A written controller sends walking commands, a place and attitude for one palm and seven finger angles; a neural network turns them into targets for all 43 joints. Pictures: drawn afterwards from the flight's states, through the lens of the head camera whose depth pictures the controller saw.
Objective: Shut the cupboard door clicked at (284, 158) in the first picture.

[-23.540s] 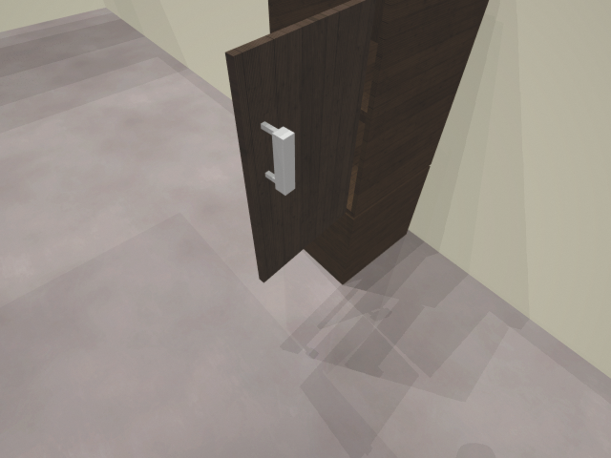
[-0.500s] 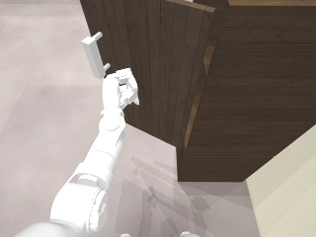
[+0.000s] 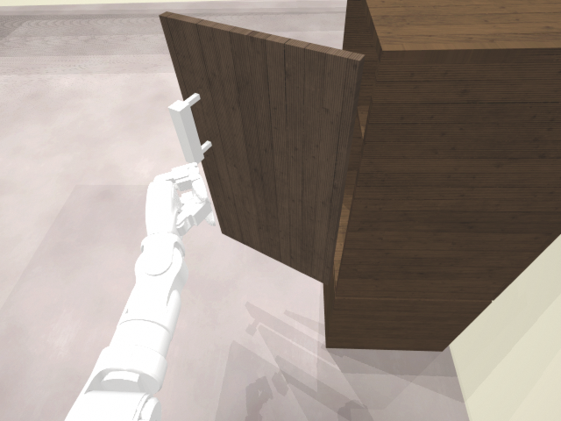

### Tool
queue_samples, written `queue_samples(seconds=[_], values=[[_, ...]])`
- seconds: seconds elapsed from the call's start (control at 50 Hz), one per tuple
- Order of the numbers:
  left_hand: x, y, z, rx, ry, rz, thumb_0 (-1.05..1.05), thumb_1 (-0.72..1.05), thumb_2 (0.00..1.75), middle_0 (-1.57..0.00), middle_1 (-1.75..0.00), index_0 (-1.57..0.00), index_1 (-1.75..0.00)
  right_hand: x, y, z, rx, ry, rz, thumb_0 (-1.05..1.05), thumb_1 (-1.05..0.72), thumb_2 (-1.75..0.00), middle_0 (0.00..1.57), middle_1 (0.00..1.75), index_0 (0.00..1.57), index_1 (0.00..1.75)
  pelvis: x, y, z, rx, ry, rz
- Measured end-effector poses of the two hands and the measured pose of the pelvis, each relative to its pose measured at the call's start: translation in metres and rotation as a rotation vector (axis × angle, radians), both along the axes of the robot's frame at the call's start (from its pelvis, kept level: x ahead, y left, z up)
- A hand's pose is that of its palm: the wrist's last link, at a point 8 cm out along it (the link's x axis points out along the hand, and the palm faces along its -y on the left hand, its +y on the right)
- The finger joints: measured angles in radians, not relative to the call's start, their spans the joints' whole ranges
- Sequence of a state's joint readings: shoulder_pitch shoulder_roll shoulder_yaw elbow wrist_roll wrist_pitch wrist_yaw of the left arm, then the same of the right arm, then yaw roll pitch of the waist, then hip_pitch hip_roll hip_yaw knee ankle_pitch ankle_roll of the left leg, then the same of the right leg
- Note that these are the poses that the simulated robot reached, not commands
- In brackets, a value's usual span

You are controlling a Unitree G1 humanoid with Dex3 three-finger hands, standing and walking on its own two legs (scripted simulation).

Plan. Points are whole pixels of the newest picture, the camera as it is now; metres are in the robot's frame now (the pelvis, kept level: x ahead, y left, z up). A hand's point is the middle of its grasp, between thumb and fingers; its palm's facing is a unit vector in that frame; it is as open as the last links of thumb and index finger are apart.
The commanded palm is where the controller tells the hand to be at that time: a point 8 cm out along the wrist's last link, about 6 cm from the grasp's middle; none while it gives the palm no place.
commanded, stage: draw the hand back to the body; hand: left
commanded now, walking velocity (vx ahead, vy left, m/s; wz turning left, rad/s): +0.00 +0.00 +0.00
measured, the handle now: (194, 128) +0.62 +0.16 +0.08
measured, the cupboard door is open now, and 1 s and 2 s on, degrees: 62 62 62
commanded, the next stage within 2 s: step back with the hand held close in 1.28 s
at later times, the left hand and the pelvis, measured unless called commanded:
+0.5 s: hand (96, 266) +0.28 +0.21 +0.15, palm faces +0.19 -0.96 -0.23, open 3.4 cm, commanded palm +0.23 +0.26 +0.16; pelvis +0.01 +0.02 +0.03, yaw +2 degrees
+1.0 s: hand out of the picture +0.19 +0.31 +0.19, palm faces +0.51 -0.75 -0.42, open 6.8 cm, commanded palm +0.14 +0.34 +0.20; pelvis +0.02 +0.03 +0.03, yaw +2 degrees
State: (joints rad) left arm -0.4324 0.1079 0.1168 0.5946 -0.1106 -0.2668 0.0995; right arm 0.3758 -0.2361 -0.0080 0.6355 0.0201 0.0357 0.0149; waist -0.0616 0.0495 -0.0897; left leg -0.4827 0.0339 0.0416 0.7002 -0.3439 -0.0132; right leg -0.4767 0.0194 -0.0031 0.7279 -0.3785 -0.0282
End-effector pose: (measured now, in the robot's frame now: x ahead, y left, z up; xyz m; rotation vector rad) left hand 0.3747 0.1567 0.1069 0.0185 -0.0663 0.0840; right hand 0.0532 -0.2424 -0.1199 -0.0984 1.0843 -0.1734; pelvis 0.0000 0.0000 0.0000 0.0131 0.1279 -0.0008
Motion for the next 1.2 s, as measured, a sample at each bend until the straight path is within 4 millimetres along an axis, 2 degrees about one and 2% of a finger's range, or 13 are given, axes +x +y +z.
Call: queue_samples(seconds=[0.1, 0.2, 0.34, 0.46, 0.56, 0.66, 0.8, 0.94, 1.04, 1.2], values=[[-0.027, 0.018, 0.013, -0.002, -0.018, -0.023, 0.02, 0.90, 0.90, -1.30, -1.50, -1.30, -1.50, 0.021, -0.002, 0.011, -0.034, -0.070, 0.021, 0.02, -0.91, -0.90, 0.20, 0.30, 0.20, 0.30, -0.003, 0.003, 0.005, -0.008, -0.045, 0.013], [-0.051, 0.032, 0.023, -0.009, -0.015, -0.042, 0.02, 0.90, 0.90, -1.29, -1.49, -1.28, -1.48, 0.063, 0.004, 0.030, -0.051, -0.210, 0.056, 0.02, -0.91, -0.90, 0.20, 0.30, 0.20, 0.30, -0.004, 0.009, 0.009, -0.008, -0.080, 0.015], [-0.090, 0.058, 0.037, 0.144, -0.007, -0.015, 0.02, 0.90, 0.90, -1.18, -1.36, -1.18, -1.36, 0.119, 0.031, 0.065, -0.055, -0.367, 0.101, 0.02, -0.91, -0.90, 0.20, 0.30, 0.20, 0.30, -0.001, 0.016, 0.019, -0.006, -0.140, 0.015], [-0.121, 0.088, 0.048, 0.203, -0.004, 0.070, 0.02, 0.90, 0.90, -1.04, -1.21, -1.03, -1.20, 0.145, 0.058, 0.078, -0.038, -0.408, 0.181, 0.01, -0.91, -0.90, 0.20, 0.30, 0.20, 0.30, 0.003, 0.023, 0.025, -0.009, -0.176, 0.026], [-0.144, 0.113, 0.056, 0.239, -0.002, 0.151, 0.02, 0.89, 0.90, -0.90, -1.06, -0.90, -1.06, 0.150, 0.075, 0.076, -0.017, -0.392, 0.220, 0.01, -0.91, -0.90, 0.20, 0.30, 0.21, 0.30, 0.009, 0.028, 0.028, -0.011, -0.188, 0.031], [-0.165, 0.135, 0.066, 0.285, -0.003, 0.228, 0.02, 0.89, 0.90, -0.77, -0.92, -0.77, -0.91, 0.146, 0.082, 0.068, -0.006, -0.357, 0.231, 0.01, -0.91, -0.90, 0.20, 0.30, 0.21, 0.30, 0.013, 0.032, 0.028, -0.012, -0.193, 0.034], [-0.194, 0.161, 0.083, 0.367, -0.012, 0.324, 0.02, 0.89, 0.90, -0.58, -0.71, -0.58, -0.70, 0.138, 0.077, 0.059, -0.011, -0.325, 0.217, 0.02, -0.91, -0.90, 0.21, 0.30, 0.21, 0.30, 0.017, 0.034, 0.028, -0.014, -0.192, 0.034], [-0.225, 0.184, 0.098, 0.452, -0.020, 0.427, 0.02, 0.89, 0.90, -0.39, -0.50, -0.39, -0.50, 0.136, 0.065, 0.060, -0.034, -0.334, 0.196, 0.02, -0.91, -0.90, 0.20, 0.30, 0.21, 0.30, 0.018, 0.033, 0.027, -0.015, -0.191, 0.034], [-0.235, 0.187, 0.097, 0.441, -0.026, 0.475, 0.02, 0.89, 0.90, -0.29, -0.39, -0.28, -0.38, 0.138, 0.059, 0.062, -0.055, -0.354, 0.210, 0.02, -0.91, -0.90, 0.20, 0.30, 0.20, 0.30, 0.014, 0.032, 0.027, -0.014, -0.194, 0.042], [-0.228, 0.174, 0.089, 0.398, -0.036, 0.434, 0.02, 0.89, 0.90, -0.22, -0.32, -0.22, -0.32, 0.142, 0.057, 0.070, -0.065, -0.392, 0.212, 0.02, -0.91, -0.90, 0.20, 0.30, 0.21, 0.30, 0.012, 0.026, 0.027, -0.013, -0.197, 0.040]])
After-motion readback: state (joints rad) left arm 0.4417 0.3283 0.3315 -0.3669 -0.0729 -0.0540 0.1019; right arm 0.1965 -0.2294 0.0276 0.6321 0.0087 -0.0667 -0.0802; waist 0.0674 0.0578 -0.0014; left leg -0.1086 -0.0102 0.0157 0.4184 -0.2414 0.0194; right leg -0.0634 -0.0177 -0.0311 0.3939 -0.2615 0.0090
